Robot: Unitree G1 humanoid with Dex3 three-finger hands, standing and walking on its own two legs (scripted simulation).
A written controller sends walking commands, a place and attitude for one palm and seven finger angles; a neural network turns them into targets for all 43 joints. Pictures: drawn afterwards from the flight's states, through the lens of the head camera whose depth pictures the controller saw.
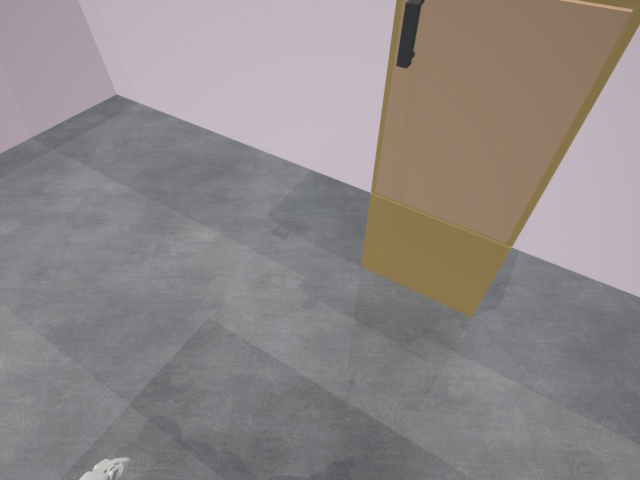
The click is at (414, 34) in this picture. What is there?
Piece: cupboard door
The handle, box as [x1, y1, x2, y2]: [396, 0, 424, 68]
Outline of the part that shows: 424,0 409,0 405,4 396,64 398,66 406,68 410,64 411,58 414,55 414,52 412,50 420,5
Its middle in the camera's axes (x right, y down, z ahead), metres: +0.20 -0.45 +0.84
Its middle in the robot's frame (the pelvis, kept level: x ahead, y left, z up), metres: +0.95 -0.15 +0.15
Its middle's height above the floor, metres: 0.92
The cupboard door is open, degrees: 0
